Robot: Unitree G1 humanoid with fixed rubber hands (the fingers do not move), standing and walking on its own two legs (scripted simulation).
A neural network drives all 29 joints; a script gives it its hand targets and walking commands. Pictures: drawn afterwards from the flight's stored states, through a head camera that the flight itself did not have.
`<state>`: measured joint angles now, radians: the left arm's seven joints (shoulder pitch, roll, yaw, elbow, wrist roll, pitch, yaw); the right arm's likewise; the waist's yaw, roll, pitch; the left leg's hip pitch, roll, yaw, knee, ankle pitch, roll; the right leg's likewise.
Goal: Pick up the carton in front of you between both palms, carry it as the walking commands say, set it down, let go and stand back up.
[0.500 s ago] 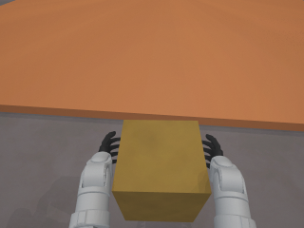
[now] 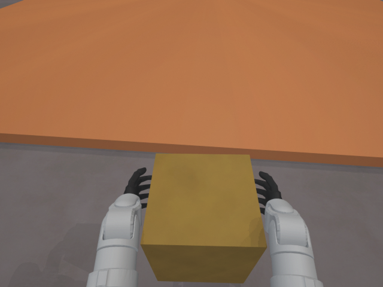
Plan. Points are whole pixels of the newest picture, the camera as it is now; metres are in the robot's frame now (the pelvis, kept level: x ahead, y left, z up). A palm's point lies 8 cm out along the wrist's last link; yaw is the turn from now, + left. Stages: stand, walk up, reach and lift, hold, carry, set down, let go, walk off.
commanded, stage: hold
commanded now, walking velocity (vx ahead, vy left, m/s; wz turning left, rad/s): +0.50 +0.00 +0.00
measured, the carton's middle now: (201, 220) +0.28 +0.00 -0.02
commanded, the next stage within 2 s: carry in 0.02 s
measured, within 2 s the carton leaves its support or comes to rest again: neither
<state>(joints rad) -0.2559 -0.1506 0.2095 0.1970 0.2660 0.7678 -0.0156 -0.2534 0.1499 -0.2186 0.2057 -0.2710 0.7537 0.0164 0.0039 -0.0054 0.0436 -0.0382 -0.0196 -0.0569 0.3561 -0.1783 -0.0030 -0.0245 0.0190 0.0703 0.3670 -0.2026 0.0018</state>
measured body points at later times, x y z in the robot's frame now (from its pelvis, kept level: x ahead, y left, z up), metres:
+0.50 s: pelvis +0.14 -0.01 -0.01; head +0.12 +0.00 +0.44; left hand +0.42 +0.14 +0.07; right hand +0.42 -0.16 +0.07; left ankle +0.14 +0.08 -0.75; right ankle +0.02 -0.12 -0.73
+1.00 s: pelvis +0.43 -0.08 +0.00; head +0.45 -0.09 +0.45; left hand +0.70 +0.08 +0.07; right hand +0.72 -0.22 +0.06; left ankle +0.40 +0.07 -0.66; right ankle +0.42 -0.14 -0.75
